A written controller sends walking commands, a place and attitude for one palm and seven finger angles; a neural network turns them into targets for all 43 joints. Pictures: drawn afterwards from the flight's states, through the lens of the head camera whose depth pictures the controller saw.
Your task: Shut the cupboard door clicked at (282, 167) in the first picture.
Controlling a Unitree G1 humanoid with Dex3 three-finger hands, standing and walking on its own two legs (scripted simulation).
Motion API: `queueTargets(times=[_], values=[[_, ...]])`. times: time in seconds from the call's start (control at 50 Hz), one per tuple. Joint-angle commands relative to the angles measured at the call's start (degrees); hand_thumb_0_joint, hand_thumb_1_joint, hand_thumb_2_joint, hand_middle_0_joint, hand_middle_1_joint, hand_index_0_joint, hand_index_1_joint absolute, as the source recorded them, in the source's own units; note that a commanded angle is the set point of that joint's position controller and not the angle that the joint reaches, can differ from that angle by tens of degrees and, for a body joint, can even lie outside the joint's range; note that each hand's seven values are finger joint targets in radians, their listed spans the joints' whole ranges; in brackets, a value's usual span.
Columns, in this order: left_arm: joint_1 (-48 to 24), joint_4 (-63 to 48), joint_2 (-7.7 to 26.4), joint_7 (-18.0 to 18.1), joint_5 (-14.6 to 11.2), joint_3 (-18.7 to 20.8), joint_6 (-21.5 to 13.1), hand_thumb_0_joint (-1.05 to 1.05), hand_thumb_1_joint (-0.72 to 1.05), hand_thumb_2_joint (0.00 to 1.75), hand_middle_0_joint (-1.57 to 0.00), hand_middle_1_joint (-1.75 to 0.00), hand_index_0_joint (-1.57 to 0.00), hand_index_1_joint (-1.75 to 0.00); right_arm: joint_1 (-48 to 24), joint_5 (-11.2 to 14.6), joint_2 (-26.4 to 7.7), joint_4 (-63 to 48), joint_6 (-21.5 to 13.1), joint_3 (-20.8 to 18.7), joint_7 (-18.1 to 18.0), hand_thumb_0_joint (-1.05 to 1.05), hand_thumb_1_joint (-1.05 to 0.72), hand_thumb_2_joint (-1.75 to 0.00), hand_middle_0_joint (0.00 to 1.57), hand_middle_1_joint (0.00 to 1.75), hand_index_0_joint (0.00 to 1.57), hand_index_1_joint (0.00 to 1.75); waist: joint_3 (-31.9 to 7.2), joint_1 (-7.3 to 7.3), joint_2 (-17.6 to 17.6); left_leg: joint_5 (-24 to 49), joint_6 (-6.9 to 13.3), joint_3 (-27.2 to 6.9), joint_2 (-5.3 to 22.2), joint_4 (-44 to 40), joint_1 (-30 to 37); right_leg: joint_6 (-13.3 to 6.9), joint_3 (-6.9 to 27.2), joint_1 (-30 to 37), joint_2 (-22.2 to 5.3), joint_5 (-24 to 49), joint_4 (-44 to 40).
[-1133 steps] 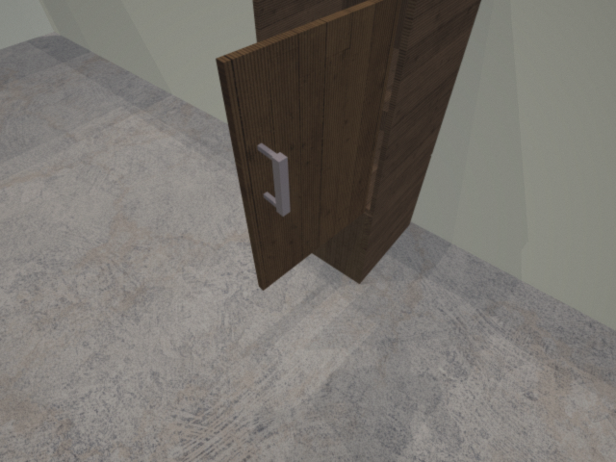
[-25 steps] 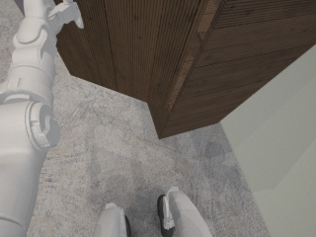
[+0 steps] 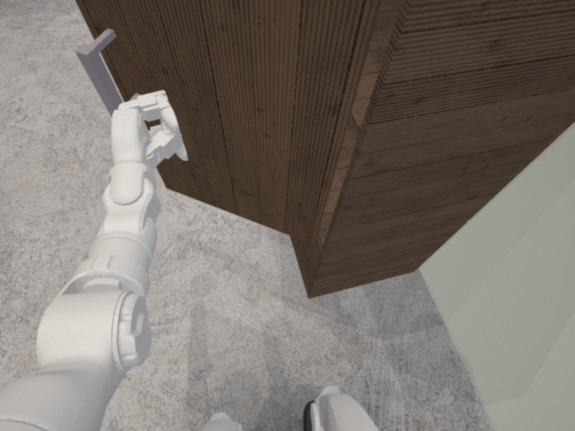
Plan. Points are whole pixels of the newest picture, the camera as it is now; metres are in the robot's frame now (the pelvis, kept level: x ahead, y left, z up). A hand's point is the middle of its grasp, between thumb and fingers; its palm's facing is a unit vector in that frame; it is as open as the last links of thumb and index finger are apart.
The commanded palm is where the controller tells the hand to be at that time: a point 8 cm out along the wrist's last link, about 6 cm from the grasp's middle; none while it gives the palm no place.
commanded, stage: pull the fist back off the door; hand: left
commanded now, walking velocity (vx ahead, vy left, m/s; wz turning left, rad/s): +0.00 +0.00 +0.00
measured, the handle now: (114, 80) +0.63 +0.22 +0.07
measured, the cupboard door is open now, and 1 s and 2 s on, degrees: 53 53 53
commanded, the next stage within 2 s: draw the hand back to the body in 0.26 s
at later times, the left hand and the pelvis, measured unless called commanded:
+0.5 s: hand (178, 155) +0.46 +0.11 +0.09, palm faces +0.06 -1.00 -0.02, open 3.1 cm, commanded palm +0.40 +0.17 +0.09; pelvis -0.02 -0.01 +0.00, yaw +1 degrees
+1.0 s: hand (75, 250) +0.31 +0.18 +0.14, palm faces +0.13 -0.98 -0.16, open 3.1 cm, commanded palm +0.27 +0.23 +0.16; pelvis -0.01 +0.00 +0.04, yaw +1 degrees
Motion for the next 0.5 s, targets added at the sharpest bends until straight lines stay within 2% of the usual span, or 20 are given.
queueTargets(times=[0.0,0.02,0.04,0.06,0.1,0.14,0.16,0.18,0.22,0.26,0.3,0.32,0.34,0.36,0.38,0.4,0.42,0.44,0.48], values=[[-23.3,-15.7,3.1,-0.2,-1.4,-4.2,-5.7,0.0,0.9,0.9,-1.3,-1.5,-1.3,-1.5,6.0,0.5,-7.9,-2.2,-1.3,-3.4,-0.8,0.0,-0.9,-0.9,0.2,0.3,0.2,0.3,-24.5,-0.77,-0.3,24.2,-0.3,-2.8,-2.3,-4.7,12.4,0.1,1.2,18.8,1.8,23.7,-3.3],[-23.9,-17.5,2.4,0.1,-1.6,-5.0,-6.1,0.0,0.9,0.9,-1.3,-1.5,-1.3,-1.5,5.5,0.6,-7.9,-2.3,-1.5,-3.4,-1.1,0.0,-0.9,-0.9,0.2,0.3,0.2,0.3,-24.1,-0.68,2.0,24.5,-0.3,-2.6,-2.4,-4.8,13.3,0.0,1.1,18.0,1.8,23.3,-3.2],[-24.6,-18.4,2.7,0.4,-1.5,-5.1,-6.4,0.0,0.9,0.9,-1.3,-1.5,-1.3,-1.5,4.8,0.7,-7.9,-1.8,-1.6,-3.4,-1.1,0.0,-0.9,-0.9,0.2,0.3,0.2,0.3,-25.0,-0.64,2.0,24.1,-0.4,-2.9,-2.4,-4.8,14.3,0.0,1.2,17.8,1.6,22.9,-3.2],[-23.3,-18.5,2.9,0.6,-1.3,-4.8,-6.6,0.0,0.9,0.9,-1.3,-1.5,-1.3,-1.5,4.2,0.7,-7.9,-1.7,-1.7,-3.4,-1.3,0.0,-0.9,-0.9,0.2,0.3,0.2,0.3,-25.5,-0.18,1.8,23.7,-0.5,-3.2,-2.4,-4.9,14.6,-0.1,1.1,17.8,1.5,22.1,-2.9],[-23.4,-18.2,2.1,1.2,-0.9,-5.9,-6.7,0.0,0.9,0.9,-1.3,-1.5,-1.3,-1.5,2.7,0.8,-7.7,-1.7,-1.8,-3.1,-1.5,0.0,-0.9,-0.9,0.2,0.3,0.2,0.3,-23.5,-0.15,0.6,22.0,-0.4,-3.2,-2.6,-5.4,13.3,-0.1,1.1,17.8,1.4,21.1,-2.9],[-23.5,-19.2,2.9,1.7,-0.7,-5.4,-7.2,0.0,0.9,0.9,-1.3,-1.5,-1.3,-1.5,1.6,0.9,-7.7,-1.7,-1.9,-3.1,-2.0,0.0,-0.9,-0.9,0.2,0.3,0.2,0.3,-24.2,0.61,2.0,22.4,-0.7,-3.7,-2.6,-5.8,14.5,-0.3,1.0,17.7,1.2,20.8,-2.4],[-22.3,-19.6,0.8,1.7,-1.1,-6.7,-7.1,0.0,0.9,0.9,-1.3,-1.5,-1.3,-1.5,0.9,0.9,-7.5,-1.9,-2.1,-3.0,-2.0,0.0,-0.9,-0.9,0.2,0.3,0.2,0.3,-24.7,0.59,1.3,23.0,-0.6,-3.5,-2.6,-5.8,15.0,-0.2,1.0,18.0,1.2,21.3,-2.5],[-22.0,-18.8,1.8,1.9,-1.1,-5.9,-7.0,0.0,0.9,0.9,-1.3,-1.5,-1.3,-1.5,0.3,1.0,-7.6,-1.9,-2.2,-2.9,-2.1,0.0,-0.9,-0.9,0.2,0.3,0.2,0.3,-24.3,0.63,-0.1,21.8,-0.7,-3.5,-2.6,-5.7,14.2,-0.2,1.0,18.1,1.1,20.7,-2.6],[-24.7,-16.1,2.8,2.2,-0.8,-5.7,-6.6,0.0,0.9,0.9,-1.3,-1.5,-1.3,-1.5,0.2,1.0,-7.8,-1.4,-2.3,-2.5,-2.6,0.0,-0.9,-0.9,0.2,0.3,0.2,0.3,-20.9,-0.47,-2.9,18.4,-0.4,-3.8,-2.7,-6.4,11.3,0.0,1.2,18.0,1.0,18.6,-3.0],[-24.8,-13.6,2.5,2.4,-0.6,-5.8,-6.1,0.0,0.9,0.9,-1.3,-1.5,-1.3,-1.5,-1.0,1.1,-7.8,-1.6,-2.5,-2.2,-2.8,0.0,-0.9,-0.9,0.2,0.3,0.2,0.3,-20.5,-0.32,-3.2,15.4,-0.4,-3.7,-3.0,-6.5,9.5,0.0,1.6,17.8,0.8,16.7,-3.3],[-26.5,-11.9,3.2,2.4,-0.4,-5.6,-5.8,0.0,0.9,0.9,-1.3,-1.5,-1.3,-1.5,-1.2,1.0,-8.0,-1.4,-2.8,-2.0,-3.0,0.0,-0.9,-0.9,0.2,0.3,0.2,0.3,-20.3,-0.97,-3.2,13.4,-0.2,-3.7,-3.2,-6.3,8.2,0.1,1.9,17.3,0.6,15.1,-3.4],[-26.4,-10.7,4.3,2.5,-0.5,-4.2,-5.8,0.0,0.9,0.9,-1.3,-1.5,-1.3,-1.5,-1.0,0.9,-8.1,-1.6,-2.9,-1.9,-3.1,0.0,-0.9,-0.9,0.2,0.3,0.2,0.3,-20.5,-0.83,-2.8,13.4,-0.2,-3.8,-3.3,-6.1,8.1,0.0,1.9,17.0,0.7,14.9,-3.2],[-26.9,-9.9,4.2,2.3,-0.5,-4.7,-5.8,0.0,0.9,0.9,-1.3,-1.5,-1.3,-1.5,-1.1,0.9,-8.1,-1.3,-3.1,-1.8,-3.1,0.0,-0.9,-0.9,0.2,0.3,0.2,0.3,-20.8,-1.26,-3.3,13.3,-0.2,-3.9,-3.3,-5.9,7.5,0.1,2.0,16.9,0.6,14.8,-3.0],[-27.0,-9.2,3.7,2.0,-0.6,-4.9,-5.8,0.0,0.9,0.9,-1.3,-1.5,-1.3,-1.5,-1.1,0.8,-8.0,-1.5,-3.3,-1.6,-3.0,0.0,-0.9,-0.9,0.2,0.3,0.2,0.3,-21.1,-1.05,-2.6,12.7,-0.2,-3.9,-3.4,-5.8,6.9,0.0,2.0,16.8,0.6,14.3,-2.8],[-24.6,-10.5,7.9,2.0,-0.8,-0.9,-6.0,0.0,0.9,0.9,-1.3,-1.5,-1.3,-1.5,-0.9,0.7,-8.4,-2.1,-3.3,-1.8,-3.0,0.0,-0.9,-0.9,0.2,0.3,0.2,0.3,-24.0,0.86,-2.7,14.0,-0.2,-3.5,-3.5,-5.8,7.3,-0.1,2.4,19.7,0.5,15.7,-2.7],[-21.0,-12.4,9.0,1.3,-1.1,0.0,-6.1,0.0,0.9,0.9,-1.3,-1.5,-1.3,-1.5,-1.1,0.8,-8.3,-3.3,-3.2,-1.9,-3.0,0.0,-0.9,-0.9,0.2,0.3,0.2,0.3,-27.2,2.45,-2.2,16.2,-0.2,-2.9,-3.7,-6.2,8.2,-0.3,2.8,23.2,0.6,18.5,-2.4],[-17.9,-15.5,9.8,0.7,-1.5,1.2,-6.6,0.0,0.9,0.9,-1.3,-1.5,-1.3,-1.5,-0.9,0.9,-8.2,-4.4,-3.2,-1.9,-3.0,0.0,-0.9,-0.9,0.2,0.3,0.2,0.3,-31.1,4.15,-0.1,19.9,-0.4,-2.9,-3.7,-6.4,10.5,-0.5,2.4,25.5,0.7,21.5,-1.5],[-14.5,-18.3,9.0,-0.2,-1.8,0.4,-6.4,0.0,0.9,0.9,-1.3,-1.5,-1.3,-1.5,-1.2,1.2,-7.7,-5.2,-3.1,-1.9,-2.9,0.0,-0.9,-0.9,0.2,0.3,0.2,0.3,-32.8,5.14,1.1,22.3,-0.6,-2.6,-3.5,-6.7,12.0,-0.5,2.5,27.1,0.7,23.8,-1.7],[-7.3,-23.1,8.3,-1.9,-3.1,0.0,-4.8,0.0,0.9,0.9,-1.3,-1.5,-1.3,-1.5,-1.6,1.9,-7.5,-6.6,-2.8,-2.0,-2.8,0.0,-0.9,-0.9,0.2,0.3,0.2,0.3,-30.9,6.17,-2.3,24.7,-0.2,-1.7,-3.2,-8.0,11.3,-0.4,2.5,31.2,1.0,27.6,-3.1]])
